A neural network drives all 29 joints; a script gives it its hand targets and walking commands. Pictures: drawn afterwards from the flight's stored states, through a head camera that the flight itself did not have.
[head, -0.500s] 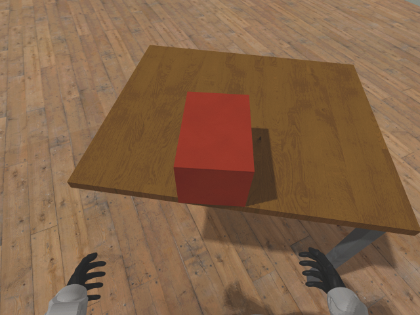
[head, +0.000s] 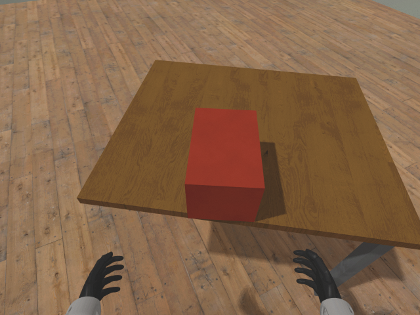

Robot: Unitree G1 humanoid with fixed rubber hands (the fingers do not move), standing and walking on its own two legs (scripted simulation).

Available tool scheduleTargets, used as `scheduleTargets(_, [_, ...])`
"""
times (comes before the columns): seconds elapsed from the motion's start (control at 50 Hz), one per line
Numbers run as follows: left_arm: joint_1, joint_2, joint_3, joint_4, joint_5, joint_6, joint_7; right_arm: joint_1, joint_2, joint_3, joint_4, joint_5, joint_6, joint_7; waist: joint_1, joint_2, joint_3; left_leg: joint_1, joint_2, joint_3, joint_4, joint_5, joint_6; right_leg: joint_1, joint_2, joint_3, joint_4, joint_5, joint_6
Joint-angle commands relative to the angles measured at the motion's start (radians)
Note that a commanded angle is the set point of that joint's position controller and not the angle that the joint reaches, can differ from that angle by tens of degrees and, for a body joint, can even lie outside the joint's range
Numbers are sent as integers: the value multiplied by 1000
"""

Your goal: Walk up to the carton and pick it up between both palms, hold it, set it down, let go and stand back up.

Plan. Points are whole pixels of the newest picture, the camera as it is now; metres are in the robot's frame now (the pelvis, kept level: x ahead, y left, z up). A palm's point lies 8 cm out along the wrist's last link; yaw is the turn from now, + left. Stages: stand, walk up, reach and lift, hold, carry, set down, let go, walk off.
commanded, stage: reach and lift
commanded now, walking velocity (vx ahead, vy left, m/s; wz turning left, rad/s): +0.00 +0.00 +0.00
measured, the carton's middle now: (223, 162) +0.49 +0.00 -0.05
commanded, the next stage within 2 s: none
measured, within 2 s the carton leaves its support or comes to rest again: neither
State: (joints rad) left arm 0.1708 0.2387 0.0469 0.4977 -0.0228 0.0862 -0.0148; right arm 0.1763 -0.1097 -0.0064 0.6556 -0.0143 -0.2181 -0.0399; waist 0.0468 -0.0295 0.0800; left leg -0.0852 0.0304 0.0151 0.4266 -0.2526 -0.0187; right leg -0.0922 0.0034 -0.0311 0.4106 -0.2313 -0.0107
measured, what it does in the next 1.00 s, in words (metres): stands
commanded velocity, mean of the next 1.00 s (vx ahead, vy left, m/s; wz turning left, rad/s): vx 0.00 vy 0.00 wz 0.00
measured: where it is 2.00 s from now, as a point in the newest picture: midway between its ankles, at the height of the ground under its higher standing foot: outside the picture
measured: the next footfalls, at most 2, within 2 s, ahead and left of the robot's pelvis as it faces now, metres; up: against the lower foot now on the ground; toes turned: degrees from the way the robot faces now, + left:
none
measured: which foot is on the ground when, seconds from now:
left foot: down 0.00-1.00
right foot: down 0.00-1.00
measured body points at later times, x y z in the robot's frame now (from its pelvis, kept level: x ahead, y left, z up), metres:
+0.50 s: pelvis +0.02 +0.01 +0.00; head +0.00 +0.02 +0.45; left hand +0.22 +0.23 -0.04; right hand +0.23 -0.17 -0.04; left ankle -0.01 +0.13 -0.74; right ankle +0.00 -0.11 -0.74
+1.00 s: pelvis +0.00 +0.01 -0.01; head +0.00 +0.02 +0.44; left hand +0.29 +0.22 -0.01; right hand +0.28 -0.15 -0.02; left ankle -0.01 +0.13 -0.74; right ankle +0.00 -0.11 -0.74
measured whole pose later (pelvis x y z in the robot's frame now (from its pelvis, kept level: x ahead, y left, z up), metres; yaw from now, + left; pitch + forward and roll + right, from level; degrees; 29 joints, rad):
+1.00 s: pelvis +0.00 +0.01 -0.01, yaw +0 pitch -2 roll -1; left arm -0.17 0.18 0.01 0.79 -0.11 -0.37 0.01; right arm -0.16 -0.05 0.03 0.88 0.13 -0.49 -0.10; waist 0.01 -0.01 0.01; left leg -0.20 0.03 0.02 0.55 -0.31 -0.01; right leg -0.20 0.00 -0.03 0.51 -0.28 0.00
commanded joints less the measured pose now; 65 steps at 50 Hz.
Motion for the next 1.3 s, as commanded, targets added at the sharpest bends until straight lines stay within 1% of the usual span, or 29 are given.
scheduleTargets(0.0, [-40,75,22,-113,0,-53,6,-53,-67,-13,-90,14,-45,1,2,75,-77,-1,-29,48,-69,296,-16,23,12,1,-105,59,-16])
scheduleTargets(0.12, [-17,39,6,-133,-2,-118,7,-38,-62,-12,-97,32,-88,-3,-1,73,-80,63,-32,34,-65,389,-34,15,19,0,-129,118,-24])
scheduleTargets(0.26, [-21,13,-16,-152,-14,-196,8,-41,-42,-12,-118,45,-132,-11,-6,66,-83,80,-26,22,-59,417,-42,17,19,6,-135,132,-30])
scheduleTargets(0.38, [-57,7,-23,-140,-22,-262,6,-69,-19,-9,-126,55,-167,-20,-7,65,-88,61,-23,18,-53,386,-40,20,11,19,-127,118,-30])
scheduleTargets(0.54, [-150,3,-25,-71,-39,-349,5,-150,12,-5,-94,66,-215,-32,-13,61,-94,8,-22,16,-33,308,-35,15,1,33,-94,90,-23])
scheduleTargets(0.72, [-293,5,-22,32,-62,-453,8,-283,36,13,-16,91,-281,-44,-24,56,-128,-66,-22,12,7,231,-30,-3,-9,46,-33,79,-17])
scheduleTargets(0.8, [-377,9,-24,95,-75,-491,13,-371,34,19,42,105,-307,-47,-31,56,-148,-101,-21,8,28,193,-29,-26,-11,49,-5,64,-17])
scheduleTargets(0.88, [-468,11,-25,155,-90,-494,19,-465,19,22,102,123,-306,-54,-39,57,-184,-120,-21,4,43,176,-30,-48,-9,48,17,57,-17])
scheduleTargets(0.96, [-550,13,-17,191,-97,-479,23,-555,-2,29,139,148,-290,-62,-42,63,-240,-109,-22,-1,61,217,-35,-64,-2,41,31,89,-15])
scheduleTargets(1.14, [-707,7,15,261,-87,-430,22,-717,-28,50,208,198,-233,-78,-42,64,-329,-81,-24,-8,80,315,-40,-90,12,32,30,153,-7])
scheduleTargets(1.28, [-841,10,40,315,-78,-393,19,-845,-41,56,245,223,-187,-94,-41,69,-387,-78,-26,-3,83,348,-40,-108,17,28,22,176,0])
